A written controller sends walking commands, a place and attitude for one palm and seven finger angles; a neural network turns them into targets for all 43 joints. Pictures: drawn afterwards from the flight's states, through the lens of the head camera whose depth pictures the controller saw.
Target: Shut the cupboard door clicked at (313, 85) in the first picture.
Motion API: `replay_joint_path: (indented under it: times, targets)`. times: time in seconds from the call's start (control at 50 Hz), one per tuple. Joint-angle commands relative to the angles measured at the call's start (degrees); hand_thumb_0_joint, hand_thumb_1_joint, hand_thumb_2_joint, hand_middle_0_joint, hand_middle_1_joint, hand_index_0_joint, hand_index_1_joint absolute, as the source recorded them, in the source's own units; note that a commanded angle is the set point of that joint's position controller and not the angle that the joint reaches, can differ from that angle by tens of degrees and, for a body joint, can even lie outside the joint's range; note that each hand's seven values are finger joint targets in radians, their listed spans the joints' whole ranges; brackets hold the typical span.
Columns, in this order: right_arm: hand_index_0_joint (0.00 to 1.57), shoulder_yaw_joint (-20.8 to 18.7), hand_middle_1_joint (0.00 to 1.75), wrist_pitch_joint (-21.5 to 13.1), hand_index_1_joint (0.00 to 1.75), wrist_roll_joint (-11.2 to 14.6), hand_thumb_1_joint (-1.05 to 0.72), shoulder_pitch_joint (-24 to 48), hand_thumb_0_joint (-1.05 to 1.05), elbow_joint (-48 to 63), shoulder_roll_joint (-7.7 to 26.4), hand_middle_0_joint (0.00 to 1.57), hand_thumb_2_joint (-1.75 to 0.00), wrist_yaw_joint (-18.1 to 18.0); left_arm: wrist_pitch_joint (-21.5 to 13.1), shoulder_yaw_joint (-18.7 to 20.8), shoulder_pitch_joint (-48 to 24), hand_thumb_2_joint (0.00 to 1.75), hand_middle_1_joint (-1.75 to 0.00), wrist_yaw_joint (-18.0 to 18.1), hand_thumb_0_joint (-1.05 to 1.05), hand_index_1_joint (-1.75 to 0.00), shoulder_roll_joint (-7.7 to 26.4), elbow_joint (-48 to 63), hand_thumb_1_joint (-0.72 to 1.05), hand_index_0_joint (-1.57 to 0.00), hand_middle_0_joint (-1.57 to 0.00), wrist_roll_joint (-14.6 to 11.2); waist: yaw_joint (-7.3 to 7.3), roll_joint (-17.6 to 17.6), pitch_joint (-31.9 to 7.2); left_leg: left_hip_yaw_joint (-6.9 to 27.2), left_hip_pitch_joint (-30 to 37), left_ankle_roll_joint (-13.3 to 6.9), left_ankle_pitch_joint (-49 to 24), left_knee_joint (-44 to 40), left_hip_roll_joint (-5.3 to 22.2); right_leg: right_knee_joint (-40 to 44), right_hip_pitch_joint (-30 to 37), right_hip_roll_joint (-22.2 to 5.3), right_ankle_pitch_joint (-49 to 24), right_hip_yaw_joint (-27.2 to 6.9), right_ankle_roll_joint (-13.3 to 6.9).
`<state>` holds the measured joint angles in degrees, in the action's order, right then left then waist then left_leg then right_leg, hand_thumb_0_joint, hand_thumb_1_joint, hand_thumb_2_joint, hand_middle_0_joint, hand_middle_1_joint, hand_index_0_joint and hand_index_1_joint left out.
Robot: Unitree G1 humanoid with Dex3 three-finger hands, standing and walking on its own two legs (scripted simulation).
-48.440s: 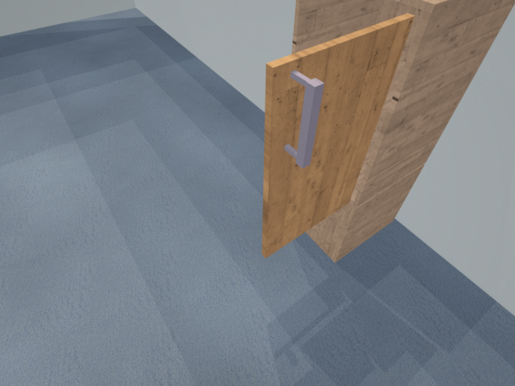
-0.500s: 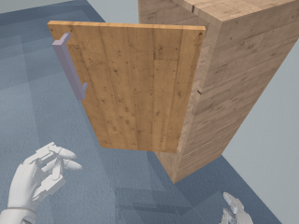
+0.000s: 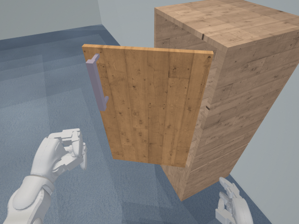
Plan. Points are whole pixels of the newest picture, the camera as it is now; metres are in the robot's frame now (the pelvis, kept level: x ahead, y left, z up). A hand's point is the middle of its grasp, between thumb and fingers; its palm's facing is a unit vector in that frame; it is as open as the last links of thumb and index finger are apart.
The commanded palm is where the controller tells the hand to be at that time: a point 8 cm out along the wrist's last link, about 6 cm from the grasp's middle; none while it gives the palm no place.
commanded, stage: raise the hand and make a fist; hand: left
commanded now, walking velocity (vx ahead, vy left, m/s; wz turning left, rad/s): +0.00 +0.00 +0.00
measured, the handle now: (99, 83) +0.46 +0.21 +0.16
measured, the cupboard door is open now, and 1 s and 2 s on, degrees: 56 56 56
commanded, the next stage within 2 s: bring the fist close to the handle in 0.52 s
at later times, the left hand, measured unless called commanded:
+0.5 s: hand (78, 147) +0.23 +0.18 +0.16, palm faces +0.06 -1.00 -0.07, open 3.1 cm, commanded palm +0.20 +0.22 +0.16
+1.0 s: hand (89, 127) +0.28 +0.18 +0.16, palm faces -0.01 -1.00 -0.08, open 3.1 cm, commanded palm +0.25 +0.23 +0.16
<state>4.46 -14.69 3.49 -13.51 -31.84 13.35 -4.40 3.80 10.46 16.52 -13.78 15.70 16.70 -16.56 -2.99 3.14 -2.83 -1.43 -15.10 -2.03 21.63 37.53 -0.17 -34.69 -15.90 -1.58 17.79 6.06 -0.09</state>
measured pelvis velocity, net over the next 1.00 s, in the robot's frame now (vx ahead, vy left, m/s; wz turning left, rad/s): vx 0.00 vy -0.03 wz -0.01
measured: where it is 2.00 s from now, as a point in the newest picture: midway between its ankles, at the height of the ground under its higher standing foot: outside the picture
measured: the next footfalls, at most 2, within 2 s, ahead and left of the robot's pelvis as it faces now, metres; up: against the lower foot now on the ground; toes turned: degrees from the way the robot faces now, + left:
none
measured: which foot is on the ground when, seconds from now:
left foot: down 0.00-1.00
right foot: down 0.00-1.00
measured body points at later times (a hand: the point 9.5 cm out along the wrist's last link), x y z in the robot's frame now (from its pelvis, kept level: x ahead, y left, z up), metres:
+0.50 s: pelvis +0.00 -0.02 +0.01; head -0.03 -0.03 +0.46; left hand +0.22 +0.23 +0.17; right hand +0.18 -0.24 -0.05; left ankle -0.02 +0.09 -0.73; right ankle +0.01 -0.12 -0.73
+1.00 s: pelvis +0.00 -0.03 +0.01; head -0.01 -0.05 +0.46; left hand +0.28 +0.23 +0.16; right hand +0.18 -0.26 -0.07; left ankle -0.02 +0.09 -0.73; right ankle +0.01 -0.12 -0.73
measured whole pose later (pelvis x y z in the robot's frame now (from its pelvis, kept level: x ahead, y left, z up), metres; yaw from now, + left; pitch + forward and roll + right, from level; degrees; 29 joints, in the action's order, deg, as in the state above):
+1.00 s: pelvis +0.00 -0.03 +0.01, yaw -1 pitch -2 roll +0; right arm 3.4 -12.9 4.0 -12.6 -36.4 15.3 -5.8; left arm 7.7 15.7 -0.7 -16.2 19.2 0.9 -17.2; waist -1.7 3.7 -0.7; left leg -1.5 -10.2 -0.1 18.1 30.5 0.9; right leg -30.0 -12.3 -0.2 15.7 6.0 -2.0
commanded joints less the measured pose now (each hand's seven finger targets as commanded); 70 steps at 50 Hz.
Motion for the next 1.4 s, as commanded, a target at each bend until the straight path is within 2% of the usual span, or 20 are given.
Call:
replay_joint_path:
  times: [0.0, 0.04, 0.12, 0.2, 0.26, 0.34, 0.4, 0.46, 0.5, 0.56, 0.6, 0.64, 0.76, 0.86, 0.94, 1.02, 1.08, 1.2, 1.24, 1.38]
  targets:
    - [0.2, -2.7, 0.3, -2.9, 0.3, 0.1, -0.9, 6.9, 0.0, 9.4, 6.7, 0.2, -0.9, -1.1, -0.8, 8.7, -15.2, 0.9, -1.5, 1.2, 0.0, -1.5, 12.1, 16.2, 0.9, -1.3, -1.3, -0.7, -0.34, -0.1, -6.3, 4.0, 2.6, 0.9, -14.9, -10.3, 0.6, 6.0, 5.2, 1.4, -10.0, -1.4, -1.1]
    - [0.2, -2.3, 0.3, -3.0, 0.3, -0.2, -0.9, 7.3, 0.0, 8.7, 6.4, 0.2, -0.9, -1.0, -1.9, 11.0, -17.6, 0.9, -1.5, 2.4, 0.0, -1.5, 14.0, 17.3, 0.9, -1.3, -1.3, -1.2, -0.71, 1.0, -7.5, 4.0, 3.9, 1.2, -16.4, -10.8, 0.6, 6.5, 6.7, 1.5, -10.8, -1.4, -1.2]
    - [0.2, -2.0, 0.3, -3.7, 0.3, 0.3, -0.9, 7.9, 0.0, 6.8, 6.1, 0.2, -0.9, -0.9, -1.2, 8.2, -17.8, 0.9, -1.5, 1.8, 0.0, -1.5, 9.2, 11.5, 0.9, -1.3, -1.3, -2.4, -0.19, 2.6, -4.0, 3.7, 4.8, 1.7, -16.1, -12.1, 0.5, 8.0, 5.9, 1.6, -11.3, -1.0, -1.3]
    - [0.2, -2.6, 0.3, -2.8, 0.3, 1.2, -0.9, 7.6, 0.0, 6.7, 7.1, 0.2, -0.9, -0.5, 4.4, 3.9, -12.1, 0.9, -1.5, -1.0, 0.0, -1.5, 5.3, 5.7, 0.9, -1.3, -1.3, -2.1, 0.09, -1.0, 0.1, 3.3, 2.8, 1.5, -14.0, -12.7, 0.5, 9.2, 5.0, 1.4, -10.7, -1.1, -1.1]
    - [0.2, -3.1, 0.3, -2.0, 0.3, 1.2, -0.9, 8.5, 0.0, 8.0, 7.4, 0.2, -0.9, -0.4, 6.4, 5.6, -11.7, 0.9, -1.5, -1.4, 0.0, -1.5, 7.6, 8.9, 0.9, -1.3, -1.3, -1.4, -0.35, -4.3, -2.5, 2.6, 2.9, 0.7, -14.6, -12.3, 0.3, 9.7, 6.7, 0.9, -10.8, -2.0, -0.7]
    - [0.2, -3.0, 0.3, -2.1, 0.3, -0.1, -0.9, 9.1, 0.0, 8.7, 6.8, 0.2, -0.9, -0.5, 1.7, 12.3, -16.2, 0.9, -1.5, 1.7, 0.0, -1.5, 14.2, 17.3, 0.9, -1.3, -1.3, -1.3, -1.36, -3.5, -7.7, 2.4, 5.1, 0.6, -17.6, -11.8, 0.2, 8.9, 9.0, 1.1, -12.5, -2.4, -0.5]
    - [0.2, -2.8, 0.3, -3.1, 0.3, -0.3, -0.9, 8.2, 0.0, 7.3, 5.9, 0.2, -0.9, -0.3, -3.2, 10.3, -17.6, 0.9, -1.5, 3.4, 0.0, -1.5, 10.7, 17.3, 0.9, -1.3, -1.3, -1.4, -0.58, 1.0, -6.9, 2.1, 6.4, 1.2, -18.2, -12.1, 0.1, 8.7, 7.8, 1.4, -13.1, -1.8, -0.8]
    - [0.2, -2.7, 0.3, -3.5, 0.3, 0.0, -0.9, 7.7, 0.0, 5.9, 6.2, 0.2, -0.9, -0.3, -3.5, 6.5, -16.4, 0.9, -1.5, 3.0, 0.0, -1.5, 7.6, 12.4, 0.9, -1.3, -1.3, -0.8, 0.54, 3.3, -1.3, 2.1, 5.1, 1.1, -14.8, -12.3, 0.1, 10.2, 5.3, 1.3, -10.3, -2.2, -0.9]
    - [0.2, -3.0, 0.3, -3.4, 0.3, 0.5, -0.9, 7.5, 0.0, 5.8, 6.7, 0.2, -0.9, -0.5, -1.4, 4.2, -15.1, 0.9, -1.5, 1.8, 0.0, -1.5, 6.5, 9.6, 0.9, -1.3, -1.3, -0.4, 0.83, 2.9, 1.0, 2.0, 4.2, 1.0, -12.3, -12.8, 0.1, 11.1, 4.6, 1.2, -8.2, -2.4, -0.9]
    - [0.2, -3.3, 0.3, -2.7, 0.3, 1.0, -0.9, 7.9, 0.0, 6.6, 7.2, 0.2, -0.9, -0.7, 2.4, 3.3, -13.1, 0.9, -1.5, -0.1, 0.0, -1.5, 6.4, 8.1, 0.9, -1.3, -1.3, -0.4, 0.59, -2.1, 0.9, 1.8, 2.9, 0.5, -10.7, -12.8, 0.1, 12.3, 5.3, 0.8, -5.5, -3.1, -0.4]
    - [0.2, -3.4, 0.3, -2.4, 0.3, 0.7, -0.9, 8.6, 0.0, 7.3, 7.4, 0.2, -0.9, -1.1, 3.4, 6.4, -13.2, 0.9, -1.5, -0.4, 0.0, -1.5, 9.1, 9.2, 0.9, -1.3, -1.3, -0.9, -0.02, -4.6, -1.5, 1.7, 3.0, 0.2, -11.1, -12.0, -0.2, 12.4, 6.2, 0.5, -4.6, -4.0, -0.1]
    - [0.2, -3.4, 0.3, -1.9, 0.3, 0.4, -0.9, 8.6, 0.0, 6.5, 7.8, 0.2, -0.9, -1.4, 2.6, 11.4, -18.0, 0.9, -1.5, 0.7, 0.0, -1.5, 14.4, 8.4, 0.9, -1.3, -1.3, -1.1, 0.07, -6.8, -2.4, 1.7, 2.9, 0.2, -11.8, -11.5, 0.0, 12.7, 6.5, 0.2, -3.5, -4.7, 0.3]
    - [0.2, -2.9, 0.3, -3.0, 0.3, 0.2, -0.9, 8.5, 0.0, 4.9, 6.6, 0.2, -0.9, -1.5, -3.0, 10.1, -28.4, 0.9, -1.5, 2.6, 0.0, -1.5, 12.4, 5.7, 0.9, -1.3, -1.3, -1.5, 1.04, 1.9, -4.3, 1.7, 5.5, 0.6, -13.1, -11.5, -0.3, 11.3, 6.2, 0.5, -7.2, -4.2, -0.3]
    - [0.2, -3.4, 0.3, -2.7, 0.3, 0.8, -0.9, 7.8, 0.0, 4.6, 7.5, 0.2, -0.9, -1.7, -0.9, 6.9, -28.2, 0.9, -1.5, -1.2, 0.0, -1.5, 10.9, -3.5, 0.9, -1.3, -1.3, -0.7, 1.21, -0.8, -4.7, 1.3, 4.6, 0.3, -15.1, -11.2, -0.3, 10.3, 7.3, 0.2, -12.4, -4.3, -0.2]
    - [0.2, -3.7, 0.3, -1.6, 0.3, 0.9, -0.9, 7.8, 0.0, 5.1, 8.5, 0.2, -0.9, -1.7, 1.6, 11.9, -28.4, 0.9, -1.5, -2.8, 0.0, -1.5, 15.5, -7.2, 0.9, -1.3, -1.3, -1.8, 0.25, -5.6, -6.2, 1.2, 2.9, 0.3, -16.5, -10.3, -0.1, 9.4, 8.8, -0.2, -14.6, -4.7, 0.3]
    - [0.2, -3.7, 0.3, -1.8, 0.3, 0.5, -0.9, 8.4, 0.0, 6.2, 7.7, 0.2, -0.9, -1.4, -0.7, 13.6, -32.5, 0.9, -1.5, -1.6, 0.0, -1.5, 15.8, -1.8, 0.9, -1.3, -1.3, -2.4, -0.54, -1.8, -11.2, 1.2, 5.9, 0.5, -21.1, -10.1, -0.5, 7.3, 10.1, 0.3, -20.7, -3.6, -0.2]
    - [0.2, -3.7, 0.3, -1.6, 0.3, 0.2, -0.9, 7.6, 0.0, 5.7, 7.5, 0.2, -0.9, -1.2, -2.9, 15.0, -32.6, 0.9, -1.5, -0.4, 0.0, -1.5, 16.9, -2.6, 0.9, -1.3, -1.3, -1.9, -0.37, -2.1, -10.7, 0.9, 5.7, 0.5, -22.6, -10.2, -0.2, 6.9, 10.3, 0.3, -23.0, -3.6, -0.2]
    - [0.2, -3.9, 0.3, -0.6, 0.3, 0.9, -0.9, 7.0, 0.0, 4.6, 8.2, 0.2, -0.9, -1.7, -1.0, 9.2, -38.2, 0.9, -1.5, -1.5, 0.0, -1.5, 13.4, -9.1, 0.9, -1.3, -1.3, -0.6, 1.91, 0.5, -4.7, 1.0, 5.2, 0.5, -17.5, -11.0, -0.1, 8.6, 5.2, 0.7, -16.4, -3.2, -0.6]
    - [0.2, -3.9, 0.3, -0.1, 0.3, 1.0, -0.9, 6.7, 0.0, 4.2, 8.7, 0.2, -0.9, -2.3, 0.0, 9.4, -41.5, 0.9, -1.5, -1.9, 0.0, -1.5, 14.9, -11.4, 0.9, -1.3, -1.3, -0.7, 2.51, -2.2, -4.2, 1.5, 4.7, 0.3, -15.2, -11.1, 0.2, 9.5, 4.8, 0.7, -13.2, -3.7, -0.5]
    - [0.2, -3.7, 0.3, 0.4, 0.3, 0.7, -0.9, 7.0, 0.0, 4.0, 8.3, 0.2, -0.9, -2.9, -2.5, 10.1, -52.7, 0.9, -1.5, -1.1, 0.0, -1.5, 16.6, -13.2, 0.9, -1.3, -1.3, -0.2, 2.72, -1.2, -10.6, 2.4, 7.0, 0.4, -16.4, -11.5, 0.1, 8.6, 6.2, 0.7, -13.4, -3.4, -0.9]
